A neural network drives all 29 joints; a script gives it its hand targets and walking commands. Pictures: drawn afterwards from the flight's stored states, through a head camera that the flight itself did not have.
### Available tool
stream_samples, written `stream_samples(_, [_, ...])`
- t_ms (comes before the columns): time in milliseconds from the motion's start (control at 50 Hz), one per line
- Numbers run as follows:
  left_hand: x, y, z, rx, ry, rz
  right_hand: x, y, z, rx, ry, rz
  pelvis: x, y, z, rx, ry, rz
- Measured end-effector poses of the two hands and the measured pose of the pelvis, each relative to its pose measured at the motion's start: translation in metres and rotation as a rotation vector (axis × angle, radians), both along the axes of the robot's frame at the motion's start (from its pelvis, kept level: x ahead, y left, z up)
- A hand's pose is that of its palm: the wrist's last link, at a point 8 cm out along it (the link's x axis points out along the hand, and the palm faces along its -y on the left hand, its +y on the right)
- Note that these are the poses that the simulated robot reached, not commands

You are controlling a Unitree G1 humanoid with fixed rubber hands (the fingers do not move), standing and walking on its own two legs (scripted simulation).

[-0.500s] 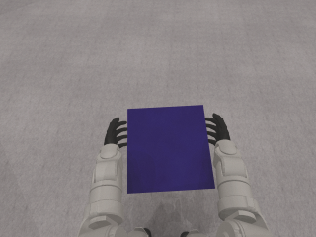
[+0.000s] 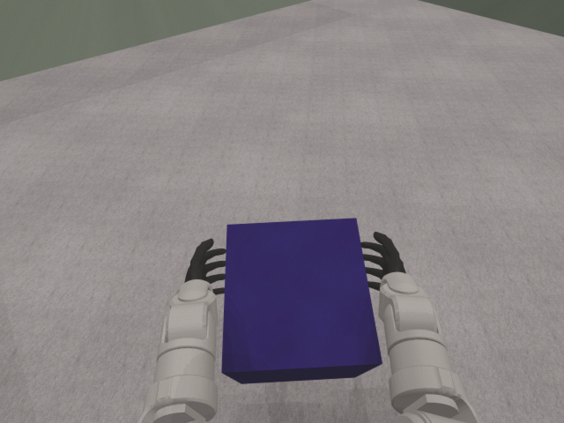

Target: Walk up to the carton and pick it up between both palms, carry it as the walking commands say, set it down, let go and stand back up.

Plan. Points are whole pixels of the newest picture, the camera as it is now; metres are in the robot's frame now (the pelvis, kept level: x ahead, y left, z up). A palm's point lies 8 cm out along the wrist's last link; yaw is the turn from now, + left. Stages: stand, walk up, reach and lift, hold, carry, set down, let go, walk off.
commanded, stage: reach and lift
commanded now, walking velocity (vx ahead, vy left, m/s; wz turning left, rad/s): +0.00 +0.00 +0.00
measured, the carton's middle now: (295, 306) +0.34 +0.01 -0.06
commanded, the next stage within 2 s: hold in 1.30 s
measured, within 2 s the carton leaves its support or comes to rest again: neither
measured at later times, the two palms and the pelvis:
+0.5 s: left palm (196, 277) +0.31 +0.15 +0.07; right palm (404, 275) +0.31 -0.14 +0.07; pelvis +0.01 +0.00 +0.01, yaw +0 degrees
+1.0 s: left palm (198, 280) +0.31 +0.15 +0.06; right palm (406, 276) +0.31 -0.14 +0.07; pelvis +0.02 +0.00 +0.01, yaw +0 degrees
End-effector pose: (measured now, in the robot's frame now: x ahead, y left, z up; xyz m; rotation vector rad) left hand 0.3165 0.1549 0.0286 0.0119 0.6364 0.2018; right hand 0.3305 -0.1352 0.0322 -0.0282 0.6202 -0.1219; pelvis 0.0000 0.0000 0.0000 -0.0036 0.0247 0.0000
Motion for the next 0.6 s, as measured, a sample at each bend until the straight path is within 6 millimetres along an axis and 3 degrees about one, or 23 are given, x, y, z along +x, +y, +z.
stream_samples(280, [-0.005,-0.002,0.034,0.002,-0.004,-0.012,-0.009,-0.002,0.037,-0.004,-0.012,-0.003,0.010,-0.001,0.005,0.002,-0.125,0.003])
stream_samples(600, [-0.005,-0.008,0.038,0.007,0.025,-0.045,-0.018,-0.009,0.040,0.004,0.011,-0.042,0.010,0.001,0.005,0.001,-0.163,-0.003])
